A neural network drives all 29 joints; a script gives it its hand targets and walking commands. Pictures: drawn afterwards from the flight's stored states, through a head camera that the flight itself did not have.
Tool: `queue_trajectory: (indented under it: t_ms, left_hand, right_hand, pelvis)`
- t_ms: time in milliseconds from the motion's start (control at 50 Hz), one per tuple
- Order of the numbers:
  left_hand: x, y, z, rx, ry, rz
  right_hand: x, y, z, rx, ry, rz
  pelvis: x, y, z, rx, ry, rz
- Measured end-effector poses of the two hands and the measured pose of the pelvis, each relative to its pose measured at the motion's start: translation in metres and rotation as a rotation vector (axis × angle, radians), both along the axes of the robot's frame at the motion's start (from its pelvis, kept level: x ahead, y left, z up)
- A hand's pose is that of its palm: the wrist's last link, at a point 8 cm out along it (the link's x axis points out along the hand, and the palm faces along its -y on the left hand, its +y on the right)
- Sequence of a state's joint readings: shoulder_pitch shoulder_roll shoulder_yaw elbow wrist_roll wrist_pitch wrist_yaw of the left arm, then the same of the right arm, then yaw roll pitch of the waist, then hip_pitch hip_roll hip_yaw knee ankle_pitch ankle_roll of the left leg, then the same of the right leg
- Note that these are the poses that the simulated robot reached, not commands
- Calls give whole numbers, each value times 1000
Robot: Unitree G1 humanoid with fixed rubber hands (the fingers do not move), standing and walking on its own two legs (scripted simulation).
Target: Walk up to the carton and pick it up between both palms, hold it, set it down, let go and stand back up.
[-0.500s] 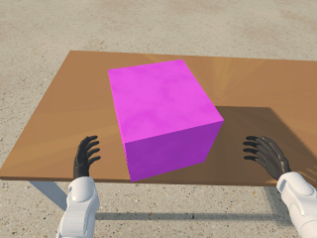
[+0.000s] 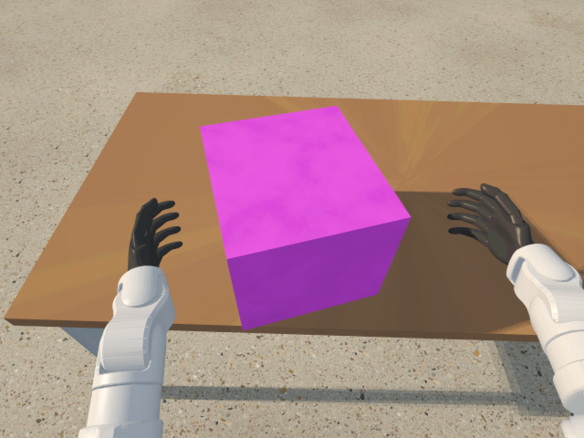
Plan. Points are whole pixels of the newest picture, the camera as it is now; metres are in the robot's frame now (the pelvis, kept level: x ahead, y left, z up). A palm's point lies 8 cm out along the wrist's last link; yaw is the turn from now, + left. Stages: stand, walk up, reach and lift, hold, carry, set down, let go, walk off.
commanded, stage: reach and lift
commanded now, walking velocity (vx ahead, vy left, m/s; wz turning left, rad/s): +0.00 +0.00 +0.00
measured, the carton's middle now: (291, 213) +0.46 +0.05 +0.01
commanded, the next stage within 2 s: none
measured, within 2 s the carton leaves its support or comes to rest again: neither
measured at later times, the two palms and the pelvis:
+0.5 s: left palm (134, 211) +0.33 +0.24 +0.14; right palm (481, 176) +0.44 -0.22 +0.14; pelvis +0.00 +0.01 +0.00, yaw +1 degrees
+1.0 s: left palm (131, 163) +0.38 +0.25 +0.18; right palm (460, 127) +0.50 -0.19 +0.18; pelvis +0.00 +0.00 +0.00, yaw +2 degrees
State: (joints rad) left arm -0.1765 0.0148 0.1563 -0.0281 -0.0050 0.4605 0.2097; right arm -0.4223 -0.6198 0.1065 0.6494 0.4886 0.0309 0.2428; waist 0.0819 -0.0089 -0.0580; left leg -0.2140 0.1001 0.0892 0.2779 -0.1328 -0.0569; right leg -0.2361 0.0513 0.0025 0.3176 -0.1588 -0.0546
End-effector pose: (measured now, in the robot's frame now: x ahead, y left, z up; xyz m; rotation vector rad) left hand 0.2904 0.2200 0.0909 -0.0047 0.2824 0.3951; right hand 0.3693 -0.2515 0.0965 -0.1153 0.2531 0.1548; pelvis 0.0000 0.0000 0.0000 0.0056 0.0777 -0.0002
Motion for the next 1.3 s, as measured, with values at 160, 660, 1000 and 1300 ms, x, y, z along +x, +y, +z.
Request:
queue_trajectory:
  t_ms: [160,660,1000,1300]
  left_hand:
    - [14,8,17,-1,14,2]
    - [54,22,55,-6,15,9]
    - [91,28,85,15,19,8]
    - [98,33,66,17,50,8]
  right_hand:
    - [21,13,13,18,13,6]
    - [91,40,63,25,-9,5]
    - [129,66,84,50,-5,31]
    - [138,76,80,46,26,8]
  pelvis:
    - [-4,0,-1,1,13,8]
    - [3,4,-2,-9,56,31]
    - [4,4,-3,-12,106,40]
    - [1,5,-4,-19,128,55]
